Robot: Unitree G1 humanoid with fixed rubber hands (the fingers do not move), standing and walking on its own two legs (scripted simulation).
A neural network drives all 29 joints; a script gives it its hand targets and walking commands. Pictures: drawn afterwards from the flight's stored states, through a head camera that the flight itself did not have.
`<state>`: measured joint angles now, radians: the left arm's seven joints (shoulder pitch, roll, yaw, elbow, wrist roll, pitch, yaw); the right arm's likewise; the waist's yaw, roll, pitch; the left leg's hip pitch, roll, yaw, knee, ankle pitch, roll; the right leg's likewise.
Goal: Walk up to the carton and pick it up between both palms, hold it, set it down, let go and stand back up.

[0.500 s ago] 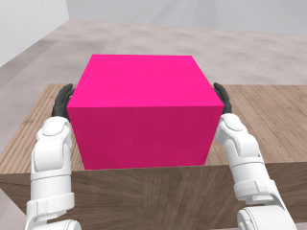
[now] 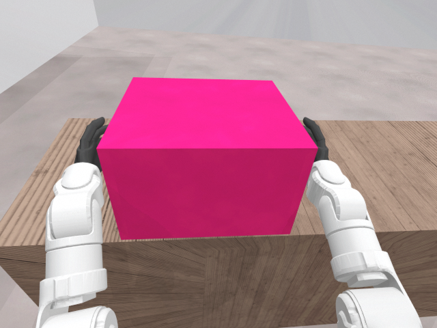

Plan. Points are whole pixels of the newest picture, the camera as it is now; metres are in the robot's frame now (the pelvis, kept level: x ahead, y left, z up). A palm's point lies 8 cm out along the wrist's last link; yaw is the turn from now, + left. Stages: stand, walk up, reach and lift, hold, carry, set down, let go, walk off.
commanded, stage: hold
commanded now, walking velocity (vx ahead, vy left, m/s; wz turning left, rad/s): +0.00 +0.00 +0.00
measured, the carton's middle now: (206, 150) +0.42 +0.01 +0.16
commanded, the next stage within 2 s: none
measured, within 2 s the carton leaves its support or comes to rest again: neither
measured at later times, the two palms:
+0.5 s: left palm (91, 164) +0.35 +0.20 +0.18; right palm (317, 161) +0.35 -0.19 +0.18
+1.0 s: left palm (92, 169) +0.34 +0.20 +0.18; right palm (315, 161) +0.36 -0.19 +0.18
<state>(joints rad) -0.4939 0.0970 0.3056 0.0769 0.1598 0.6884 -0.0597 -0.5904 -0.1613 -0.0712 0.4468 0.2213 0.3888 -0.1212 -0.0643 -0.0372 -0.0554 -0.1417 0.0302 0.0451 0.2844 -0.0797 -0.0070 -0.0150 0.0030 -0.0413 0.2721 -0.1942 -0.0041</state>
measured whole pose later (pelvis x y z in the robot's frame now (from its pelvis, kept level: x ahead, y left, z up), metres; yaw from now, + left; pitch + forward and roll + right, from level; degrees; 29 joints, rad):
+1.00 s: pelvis +0.00 +0.00 +0.00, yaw +0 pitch -4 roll +0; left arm -0.46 0.08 0.30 0.04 0.16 0.71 -0.05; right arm -0.59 -0.17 -0.07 0.44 0.23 0.40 -0.11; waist -0.06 -0.04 -0.05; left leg -0.14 0.03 0.04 0.28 -0.08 -0.01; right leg -0.01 0.01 -0.04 0.27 -0.19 -0.01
